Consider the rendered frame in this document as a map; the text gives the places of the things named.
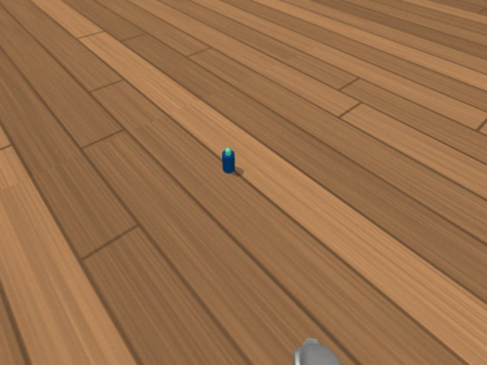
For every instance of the bottle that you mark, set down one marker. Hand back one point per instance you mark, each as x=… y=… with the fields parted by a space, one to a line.
x=228 y=161

